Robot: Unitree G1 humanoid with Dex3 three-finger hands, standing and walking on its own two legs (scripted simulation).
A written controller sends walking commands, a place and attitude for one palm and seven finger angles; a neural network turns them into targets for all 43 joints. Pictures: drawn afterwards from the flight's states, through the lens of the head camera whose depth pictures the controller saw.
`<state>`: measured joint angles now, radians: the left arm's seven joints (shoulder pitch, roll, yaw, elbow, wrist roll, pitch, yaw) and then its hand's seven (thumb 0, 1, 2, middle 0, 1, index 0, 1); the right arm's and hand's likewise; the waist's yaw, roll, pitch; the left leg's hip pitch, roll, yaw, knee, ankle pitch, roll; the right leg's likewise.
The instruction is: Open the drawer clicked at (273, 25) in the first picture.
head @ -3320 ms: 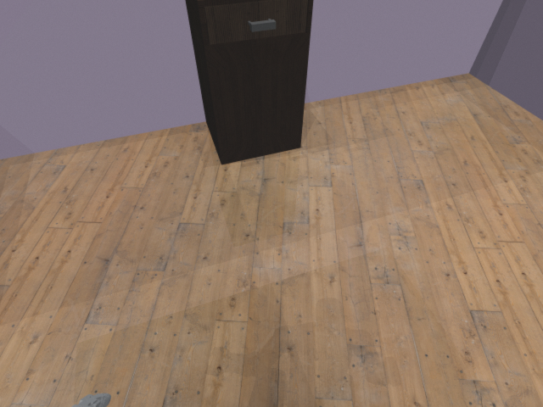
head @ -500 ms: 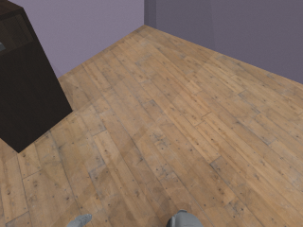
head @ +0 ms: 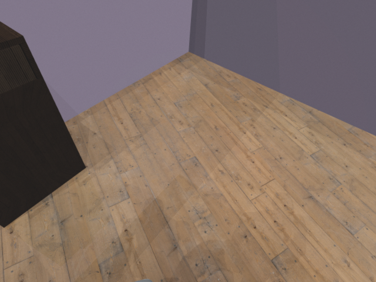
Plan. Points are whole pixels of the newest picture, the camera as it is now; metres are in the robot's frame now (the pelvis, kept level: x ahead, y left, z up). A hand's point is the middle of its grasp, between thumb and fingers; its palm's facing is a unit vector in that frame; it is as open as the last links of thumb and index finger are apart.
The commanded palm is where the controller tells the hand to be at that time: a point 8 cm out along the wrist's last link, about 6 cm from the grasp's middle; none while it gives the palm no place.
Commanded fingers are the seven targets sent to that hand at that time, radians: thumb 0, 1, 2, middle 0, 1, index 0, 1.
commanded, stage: walk to a spot facing it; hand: left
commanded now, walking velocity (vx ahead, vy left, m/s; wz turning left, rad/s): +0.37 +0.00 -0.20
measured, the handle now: out of the picture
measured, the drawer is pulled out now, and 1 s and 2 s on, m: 0.00 0.00 0.00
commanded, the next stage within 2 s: turn to face it in 0.42 s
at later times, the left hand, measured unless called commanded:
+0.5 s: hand (147, 205) +0.35 +0.14 -0.16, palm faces -0.19 -0.96 -0.20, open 7.4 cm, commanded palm none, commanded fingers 0.00 0.90 0.90 -0.20 -0.30 -0.20 -0.30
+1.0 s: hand (146, 191) +0.40 +0.16 -0.19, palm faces +0.10 -0.98 -0.17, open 7.3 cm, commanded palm none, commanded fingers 0.00 0.90 0.90 -0.20 -0.30 -0.20 -0.30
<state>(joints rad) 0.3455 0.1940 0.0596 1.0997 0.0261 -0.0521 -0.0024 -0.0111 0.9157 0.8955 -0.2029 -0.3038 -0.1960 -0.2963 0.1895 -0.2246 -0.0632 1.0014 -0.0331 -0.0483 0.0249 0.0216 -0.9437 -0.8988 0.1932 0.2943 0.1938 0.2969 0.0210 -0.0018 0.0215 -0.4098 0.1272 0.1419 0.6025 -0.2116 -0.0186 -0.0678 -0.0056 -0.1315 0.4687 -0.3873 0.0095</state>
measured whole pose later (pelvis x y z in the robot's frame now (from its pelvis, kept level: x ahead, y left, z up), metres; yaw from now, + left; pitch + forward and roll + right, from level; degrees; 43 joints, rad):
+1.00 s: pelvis +0.34 -0.03 -0.01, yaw +3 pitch -1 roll -2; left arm 0.18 0.20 0.07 0.98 0.02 0.02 0.02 0.00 0.91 0.90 -0.21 -0.30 -0.20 -0.30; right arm 0.19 -0.21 -0.06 0.95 -0.03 0.02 0.02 0.01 -0.92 -0.90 0.19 0.29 0.19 0.30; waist -0.01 -0.04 0.07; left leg -0.39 0.06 0.14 0.68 -0.27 0.03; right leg -0.29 -0.13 -0.28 0.77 -0.46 0.03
